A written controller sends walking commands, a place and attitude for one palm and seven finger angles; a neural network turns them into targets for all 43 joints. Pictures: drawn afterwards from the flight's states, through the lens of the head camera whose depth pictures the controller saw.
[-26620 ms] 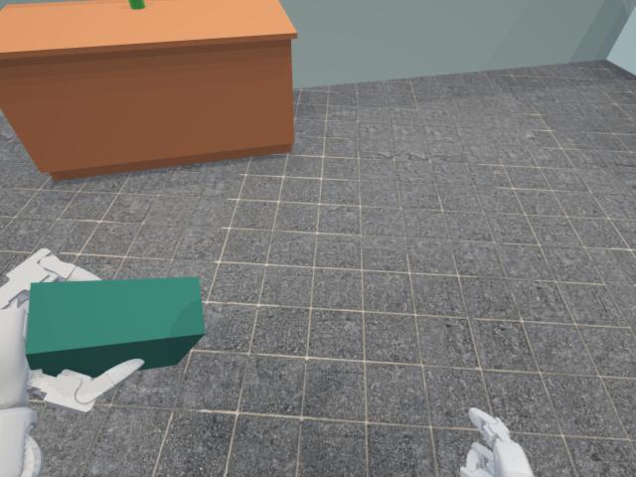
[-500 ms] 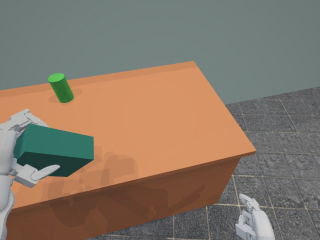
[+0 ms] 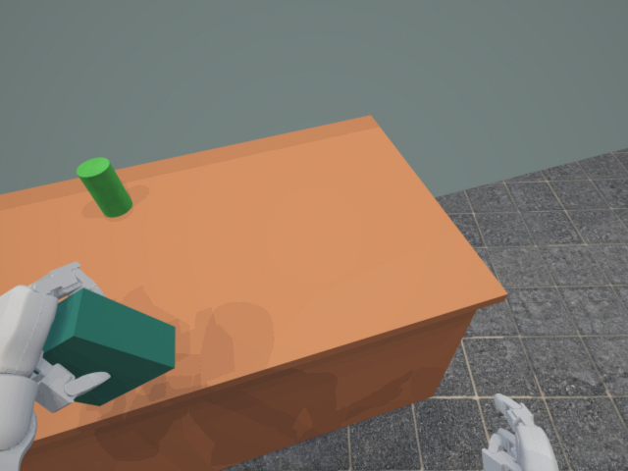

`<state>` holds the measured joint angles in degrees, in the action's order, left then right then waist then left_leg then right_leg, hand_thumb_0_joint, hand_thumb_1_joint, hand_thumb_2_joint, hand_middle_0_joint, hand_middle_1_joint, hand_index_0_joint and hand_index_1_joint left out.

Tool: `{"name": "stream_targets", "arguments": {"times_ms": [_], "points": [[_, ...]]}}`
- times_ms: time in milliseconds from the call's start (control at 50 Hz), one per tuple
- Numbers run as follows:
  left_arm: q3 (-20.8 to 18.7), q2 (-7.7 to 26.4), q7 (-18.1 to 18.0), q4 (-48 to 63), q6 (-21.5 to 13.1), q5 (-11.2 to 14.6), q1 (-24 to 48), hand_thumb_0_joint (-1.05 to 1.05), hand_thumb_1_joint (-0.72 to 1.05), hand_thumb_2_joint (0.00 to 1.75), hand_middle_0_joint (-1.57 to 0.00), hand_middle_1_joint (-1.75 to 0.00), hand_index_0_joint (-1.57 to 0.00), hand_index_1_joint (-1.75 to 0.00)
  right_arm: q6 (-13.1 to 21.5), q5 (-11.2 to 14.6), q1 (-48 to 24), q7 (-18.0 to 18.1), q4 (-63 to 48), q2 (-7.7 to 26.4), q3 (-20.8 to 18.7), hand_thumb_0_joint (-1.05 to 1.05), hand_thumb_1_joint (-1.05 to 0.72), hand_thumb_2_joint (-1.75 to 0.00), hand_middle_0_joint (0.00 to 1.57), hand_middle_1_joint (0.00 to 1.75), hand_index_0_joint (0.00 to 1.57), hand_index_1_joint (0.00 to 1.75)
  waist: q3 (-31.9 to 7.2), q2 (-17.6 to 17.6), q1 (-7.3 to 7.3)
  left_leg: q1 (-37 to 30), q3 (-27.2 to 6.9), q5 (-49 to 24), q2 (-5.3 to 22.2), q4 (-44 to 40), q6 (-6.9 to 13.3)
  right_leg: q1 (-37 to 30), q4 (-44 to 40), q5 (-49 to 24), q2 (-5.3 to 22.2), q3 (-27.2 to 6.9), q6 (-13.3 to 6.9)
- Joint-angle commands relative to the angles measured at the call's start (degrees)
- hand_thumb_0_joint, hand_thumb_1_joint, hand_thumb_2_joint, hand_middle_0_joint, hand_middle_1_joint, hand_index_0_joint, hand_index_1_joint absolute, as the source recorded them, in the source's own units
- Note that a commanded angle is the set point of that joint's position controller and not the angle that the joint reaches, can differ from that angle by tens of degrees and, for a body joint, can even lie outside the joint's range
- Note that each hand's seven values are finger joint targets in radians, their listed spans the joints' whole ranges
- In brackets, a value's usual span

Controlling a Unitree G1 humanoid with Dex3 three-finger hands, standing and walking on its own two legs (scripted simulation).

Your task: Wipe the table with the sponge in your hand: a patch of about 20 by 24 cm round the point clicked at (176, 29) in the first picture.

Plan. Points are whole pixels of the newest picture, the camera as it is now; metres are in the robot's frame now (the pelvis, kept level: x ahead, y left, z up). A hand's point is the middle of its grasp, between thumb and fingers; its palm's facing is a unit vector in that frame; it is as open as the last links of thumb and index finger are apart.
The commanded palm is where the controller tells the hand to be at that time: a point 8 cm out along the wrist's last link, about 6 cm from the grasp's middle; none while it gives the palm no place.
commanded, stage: turn the palm down, sponge in hand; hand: left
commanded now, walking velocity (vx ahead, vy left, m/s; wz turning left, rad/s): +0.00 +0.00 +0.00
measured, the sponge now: (109, 357) +0.21 +0.28 +0.05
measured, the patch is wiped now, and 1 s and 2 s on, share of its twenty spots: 0.00 0.00 0.00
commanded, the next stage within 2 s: move the sponge above the wiping area in 1.18 s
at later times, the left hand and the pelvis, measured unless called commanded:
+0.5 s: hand (62, 342) +0.21 +0.31 +0.10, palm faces +0.06 -0.24 -0.97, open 10.0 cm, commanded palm +0.18 +0.32 +0.17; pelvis -0.01 +0.04 +0.01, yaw +0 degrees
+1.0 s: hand (84, 336) +0.22 +0.29 +0.10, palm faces +0.00 -0.09 -1.00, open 10.0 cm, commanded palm +0.19 +0.29 +0.17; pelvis +0.00 +0.01 +0.02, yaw -1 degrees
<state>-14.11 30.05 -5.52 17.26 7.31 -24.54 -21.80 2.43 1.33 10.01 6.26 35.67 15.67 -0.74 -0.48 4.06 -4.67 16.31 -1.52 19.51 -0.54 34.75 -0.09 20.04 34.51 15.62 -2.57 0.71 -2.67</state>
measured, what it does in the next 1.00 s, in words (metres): stands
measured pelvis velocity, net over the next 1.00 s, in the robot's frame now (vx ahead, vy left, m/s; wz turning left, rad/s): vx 0.00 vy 0.01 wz -0.01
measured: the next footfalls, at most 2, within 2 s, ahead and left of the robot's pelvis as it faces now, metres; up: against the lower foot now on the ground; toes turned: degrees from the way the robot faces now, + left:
none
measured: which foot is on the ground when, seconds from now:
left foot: down 0.00-1.00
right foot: down 0.00-1.00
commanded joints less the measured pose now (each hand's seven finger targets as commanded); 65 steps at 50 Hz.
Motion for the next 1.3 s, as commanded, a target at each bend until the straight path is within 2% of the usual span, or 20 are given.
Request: {"name": "stream_targets", "arguments": {"times_ms": [0,160,280,380,460,520,560,580,660,680,780,860,880,940,1060,1080,1160,1180,1260,1280], "points": [[-5.3,13.6,-2.6,15.2,-3.6,-4.4,9.4,0.0,0.1,1.3,-1.2,-1.6,-1.2,-1.6,3.9,-0.8,-8.9,1.2,-9.8,4.9,-1.4,0.0,-0.9,-0.9,0.2,0.3,0.2,0.3,-12.1,-1.1,0.53,-3.3,1.0,-16.1,-0.5,-4.7,2.7,-8.0,-6.8,-9.9,2.6,-3.4,1.4],[-6.1,14.9,-3.5,10.6,2.8,-11.2,11.7,0.0,0.1,1.3,-1.2,-1.6,-1.2,-1.6,2.0,-0.7,-12.5,-0.2,-8.8,4.7,-0.5,0.0,-0.9,-0.9,0.2,0.3,0.2,0.3,-8.4,2.2,-2.08,-3.7,-1.4,-18.2,0.7,-10.8,0.7,-11.4,-9.0,-9.5,1.2,-2.4,-0.5],[3.2,9.1,0.1,8.1,8.8,-14.6,16.8,0.0,0.1,1.3,-1.2,-1.6,-1.2,-1.6,0.2,-0.1,-15.7,-1.0,-8.3,4.6,0.6,0.0,-0.9,-0.9,0.2,0.3,0.2,0.3,-5.6,1.1,-0.87,-5.2,-1.8,-16.0,1.1,-14.3,0.6,-12.6,-11.6,-8.2,1.3,-1.4,-0.5],[7.3,8.7,2.5,10.7,7.7,-20.0,23.3,0.0,0.1,1.3,-1.2,-1.6,-1.2,-1.6,0.4,-0.7,-16.3,-0.9,-8.1,4.2,0.9,0.0,-0.9,-0.9,0.2,0.3,0.2,0.3,-7.6,3.3,-0.81,-7.5,-3.6,-14.1,1.5,-16.7,1.5,-15.1,-11.8,-8.1,1.1,-1.6,-0.7],[2.7,13.2,1.7,9.5,5.8,-23.7,23.3,0.0,0.1,1.3,-1.2,-1.6,-1.2,-1.6,0.1,-1.5,-16.5,-1.3,-6.9,4.8,0.5,0.0,-0.9,-0.9,0.2,0.3,0.2,0.3,-8.4,3.0,-2.34,-6.1,-4.9,-13.3,1.6,-18.2,1.7,-18.4,-11.8,-9.1,-0.2,-3.8,-1.2],[2.9,11.8,0.2,6.0,5.3,-25.1,22.9,0.0,0.1,1.3,-1.2,-1.6,-1.2,-1.6,-0.3,-1.4,-16.3,-2.0,-5.7,4.4,0.3,0.0,-0.9,-0.9,0.2,0.3,0.2,0.3,-8.0,1.7,-2.66,-6.3,-4.3,-16.6,1.0,-17.8,1.0,-18.4,-12.8,-9.6,0.4,-3.3,-1.5],[1.5,13.4,-0.6,6.2,6.7,-26.4,23.8,0.0,0.1,1.3,-1.2,-1.6,-1.2,-1.6,-0.7,-1.3,-17.9,-2.3,-5.6,4.6,0.4,0.0,-0.9,-0.9,0.2,0.3,0.2,0.3,-8.3,4.4,-3.31,-6.2,-4.6,-17.3,0.8,-18.0,1.1,-19.3,-12.9,-10.3,-0.3,-5.1,-2.1],[4.4,10.4,-0.8,6.5,7.1,-26.5,25.2,0.0,0.1,1.3,-1.2,-1.6,-1.2,-1.6,-0.6,-1.1,-18.0,-2.7,-5.7,3.7,0.7,0.0,-0.9,-0.9,0.2,0.3,0.2,0.3,-9.0,4.8,-2.96,-7.1,-4.1,-18.4,0.6,-17.7,0.8,-19.1,-12.8,-10.4,0.5,-3.6,-1.8],[5.8,10.0,-0.4,4.5,10.2,-27.4,23.6,0.0,0.1,1.3,-1.2,-1.6,-1.2,-1.6,-0.9,-0.9,-19.3,-3.3,-5.5,4.5,0.5,0.0,-0.9,-0.9,0.2,0.3,0.2,0.3,-8.9,4.2,-3.06,-7.9,-4.0,-19.8,0.1,-17.8,1.1,-19.2,-14.0,-11.0,0.2,-5.1,-2.3],[9.0,7.2,0.2,3.4,11.0,-27.5,24.3,0.0,0.1,1.3,-1.2,-1.6,-1.2,-1.6,-0.8,-0.6,-19.1,-3.5,-5.4,4.1,0.7,0.0,-0.9,-0.9,0.2,0.3,0.2,0.3,-8.0,2.7,-2.29,-8.0,-3.3,-19.7,0.1,-17.7,1.3,-18.5,-14.3,-10.5,1.0,-3.6,-1.9],[10.7,7.4,2.5,2.4,12.5,-29.2,25.5,0.0,0.1,1.3,-1.2,-1.6,-1.2,-1.6,-0.9,-0.4,-20.0,-3.8,-5.8,4.3,0.7,0.0,-0.9,-0.9,0.2,0.3,0.2,0.3,-7.9,-1.0,-2.27,-7.8,-2.5,-17.1,-0.8,-17.7,2.6,-19.0,-15.1,-8.5,1.3,-4.5,-1.7],[5.1,12.8,2.8,4.3,10.1,-28.9,24.9,0.0,0.1,1.3,-1.2,-1.6,-1.2,-1.6,-1.0,-0.8,-20.3,-3.4,-5.9,4.7,0.4,0.0,-0.9,-0.9,0.2,0.3,0.2,0.3,-9.5,-2.2,-3.42,-9.2,-2.9,-18.3,-1.3,-17.2,3.1,-20.0,-15.9,-10.1,0.8,-7.3,-1.9],[7.2,10.2,2.6,4.4,9.2,-29.1,25.1,0.0,0.1,1.3,-1.2,-1.6,-1.2,-1.6,-0.6,-0.9,-19.9,-3.5,-6.0,3.9,0.6,0.0,-0.9,-0.9,0.2,0.3,0.2,0.3,-10.3,-2.2,-3.14,-9.3,-2.4,-19.4,-1.4,-16.8,3.0,-20.5,-15.3,-10.7,1.5,-5.8,-1.6],[5.6,11.1,1.4,2.3,7.8,-29.0,23.6,0.0,0.1,1.3,-1.2,-1.6,-1.2,-1.6,-0.9,-1.0,-19.0,-3.4,-5.0,4.3,0.0,0.0,-0.9,-0.9,0.2,0.3,0.2,0.3,-9.2,-2.1,-3.43,-9.8,-2.3,-19.6,-1.7,-16.2,2.8,-19.2,-16.3,-11.4,1.6,-7.1,-1.7],[5.6,10.9,-0.2,2.8,9.6,-28.8,25.5,0.0,0.1,1.3,-1.2,-1.6,-1.2,-1.6,-0.7,-0.5,-20.9,-3.6,-5.0,4.6,0.0,0.0,-0.9,-0.9,0.2,0.3,0.2,0.3,-8.7,0.9,-3.39,-9.9,-2.6,-18.6,-2.1,-15.9,2.5,-18.3,-16.9,-10.2,1.4,-10.0,-2.3],[8.1,8.2,-0.1,2.7,9.8,-28.5,24.9,0.0,0.1,1.3,-1.2,-1.6,-1.2,-1.6,-0.6,-0.4,-20.3,-3.7,-5.1,4.2,-0.2,0.0,-0.9,-0.9,0.2,0.3,0.2,0.3,-9.3,0.7,-2.8,-10.0,-1.8,-19.4,-2.0,-15.4,2.7,-18.9,-16.3,-11.2,1.9,-8.4,-2.0],[7.8,10.0,0.7,2.6,11.1,-28.7,26.2,0.0,0.1,1.3,-1.2,-1.6,-1.2,-1.6,-0.8,-0.3,-21.6,-3.5,-5.2,4.6,0.0,0.0,-0.9,-0.9,0.2,0.3,0.2,0.3,-7.8,0.3,-2.87,-10.1,-2.5,-17.9,-2.3,-15.8,2.7,-17.7,-17.3,-9.2,1.6,-10.0,-2.1],[9.6,7.8,0.8,2.1,11.2,-28.2,25.2,0.0,0.1,1.3,-1.2,-1.6,-1.2,-1.6,-0.7,-0.1,-20.8,-3.4,-5.5,4.2,0.0,0.0,-0.9,-0.9,0.2,0.3,0.2,0.3,-8.3,-0.5,-2.59,-9.7,-2.0,-17.5,-2.2,-15.8,2.9,-18.5,-16.8,-8.7,2.1,-8.5,-1.7],[5.6,12.2,0.9,2.4,10.9,-29.0,25.3,0.0,0.1,1.3,-1.2,-1.6,-1.2,-1.6,-1.0,-0.4,-21.4,-3.3,-5.3,4.8,0.0,0.0,-0.9,-0.9,0.2,0.3,0.2,0.3,-9.0,-2.0,-3.46,-9.7,-2.8,-17.8,-2.5,-15.9,2.8,-19.0,-16.8,-9.5,1.6,-10.6,-2.1],[8.1,8.9,0.9,2.0,10.9,-28.6,23.8,0.0,0.1,1.3,-1.2,-1.6,-1.2,-1.6,-0.9,-0.3,-21.1,-3.3,-5.8,4.2,0.0,0.0,-0.9,-0.9,0.2,0.3,0.2,0.3,-9.1,-2.1,-3.23,-9.5,-2.1,-18.0,-2.3,-15.7,2.9,-19.5,-16.3,-9.8,2.2,-8.8,-1.6]]}}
